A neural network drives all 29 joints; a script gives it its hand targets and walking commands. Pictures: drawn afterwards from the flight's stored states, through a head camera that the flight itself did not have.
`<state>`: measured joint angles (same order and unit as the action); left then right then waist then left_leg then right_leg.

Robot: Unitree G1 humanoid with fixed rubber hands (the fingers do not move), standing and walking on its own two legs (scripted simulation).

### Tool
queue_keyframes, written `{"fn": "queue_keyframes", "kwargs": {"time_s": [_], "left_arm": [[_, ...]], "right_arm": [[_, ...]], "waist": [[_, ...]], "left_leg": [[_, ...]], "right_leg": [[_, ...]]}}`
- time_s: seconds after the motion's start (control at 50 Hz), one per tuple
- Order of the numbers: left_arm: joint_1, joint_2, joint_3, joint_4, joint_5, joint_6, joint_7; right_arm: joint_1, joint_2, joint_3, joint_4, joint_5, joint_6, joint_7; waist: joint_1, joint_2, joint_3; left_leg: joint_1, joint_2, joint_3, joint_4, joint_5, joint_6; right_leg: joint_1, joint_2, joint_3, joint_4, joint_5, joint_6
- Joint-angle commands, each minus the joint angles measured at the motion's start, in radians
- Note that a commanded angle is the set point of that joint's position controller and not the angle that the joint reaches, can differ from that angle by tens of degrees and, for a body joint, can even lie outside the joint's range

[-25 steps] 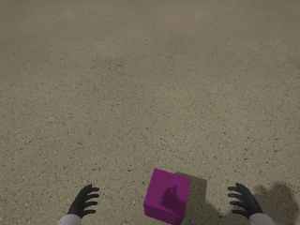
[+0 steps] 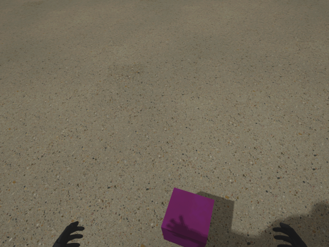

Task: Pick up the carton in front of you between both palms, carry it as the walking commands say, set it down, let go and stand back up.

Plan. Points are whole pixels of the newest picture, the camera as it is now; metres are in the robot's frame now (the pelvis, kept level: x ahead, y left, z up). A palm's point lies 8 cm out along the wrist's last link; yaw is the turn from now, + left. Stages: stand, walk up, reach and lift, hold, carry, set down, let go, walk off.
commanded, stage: stand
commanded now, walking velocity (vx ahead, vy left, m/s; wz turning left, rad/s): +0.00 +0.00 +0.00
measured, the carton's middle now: (187, 220) +0.36 -0.04 -0.65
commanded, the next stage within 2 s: none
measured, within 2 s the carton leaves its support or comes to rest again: neither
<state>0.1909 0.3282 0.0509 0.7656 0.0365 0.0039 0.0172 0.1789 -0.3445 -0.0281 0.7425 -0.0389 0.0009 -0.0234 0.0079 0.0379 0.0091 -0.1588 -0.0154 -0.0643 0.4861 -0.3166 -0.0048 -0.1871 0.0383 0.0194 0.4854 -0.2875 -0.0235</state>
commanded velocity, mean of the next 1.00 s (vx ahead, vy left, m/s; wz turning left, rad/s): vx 0.00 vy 0.00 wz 0.00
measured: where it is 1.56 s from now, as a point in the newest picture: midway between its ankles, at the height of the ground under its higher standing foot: outside the picture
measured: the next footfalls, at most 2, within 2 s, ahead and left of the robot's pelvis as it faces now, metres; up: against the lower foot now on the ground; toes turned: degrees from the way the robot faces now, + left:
none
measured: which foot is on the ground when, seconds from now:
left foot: down 0.00-1.00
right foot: down 0.00-1.00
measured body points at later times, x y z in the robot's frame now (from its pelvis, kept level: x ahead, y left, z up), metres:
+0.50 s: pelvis -0.01 +0.00 +0.01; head -0.01 -0.01 +0.46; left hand +0.10 +0.31 -0.10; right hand +0.12 -0.30 -0.11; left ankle -0.04 +0.13 -0.74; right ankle -0.02 -0.11 -0.74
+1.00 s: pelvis -0.02 +0.00 +0.01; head -0.03 -0.01 +0.46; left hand +0.08 +0.32 -0.10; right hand +0.09 -0.31 -0.11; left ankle -0.04 +0.13 -0.74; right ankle -0.02 -0.11 -0.74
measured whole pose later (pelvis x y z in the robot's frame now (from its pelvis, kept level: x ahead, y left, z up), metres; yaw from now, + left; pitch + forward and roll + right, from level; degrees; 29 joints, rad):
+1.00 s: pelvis -0.02 +0.00 +0.01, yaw +0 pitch -3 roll +0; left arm 0.13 0.37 0.02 1.01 0.02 -0.01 0.01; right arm 0.15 -0.39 0.01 0.98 -0.02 -0.02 -0.02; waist 0.01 0.02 0.02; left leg -0.09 -0.02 -0.07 0.35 -0.22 -0.01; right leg -0.12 0.03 0.02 0.36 -0.19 -0.02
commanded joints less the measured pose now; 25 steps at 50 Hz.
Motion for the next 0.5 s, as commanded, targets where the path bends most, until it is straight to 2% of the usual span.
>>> {"fn": "queue_keyframes", "kwargs": {"time_s": [0.0, 0.18, 0.48], "left_arm": [[-0.027, 0.159, 0.036, -0.036, -0.003, -0.015, 0.006], [-0.047, 0.165, 0.032, 0.026, -0.009, -0.016, 0.004], [-0.073, 0.184, 0.021, 0.105, -0.015, -0.018, -0.003]], "right_arm": [[-0.027, -0.14, -0.029, -0.042, 0.003, -0.017, -0.006], [-0.039, -0.153, -0.019, 0.014, 0.009, -0.022, -0.01], [-0.055, -0.178, -0.004, 0.097, 0.013, -0.027, -0.007]], "waist": [[-0.002, -0.038, -0.059], [0.0, -0.028, -0.053], [0.0, -0.033, -0.017]], "left_leg": [[0.017, 0.085, -0.061, -0.045, 0.327, 0.012], [0.028, 0.093, -0.066, -0.075, 0.345, 0.013], [0.028, 0.105, -0.079, -0.14, 0.268, 0.019]], "right_leg": [[0.041, -0.113, 0.093, -0.067, 0.343, 0.003], [0.072, -0.12, 0.096, -0.088, 0.359, 0.002], [0.078, -0.13, 0.104, -0.143, 0.259, -0.001]]}}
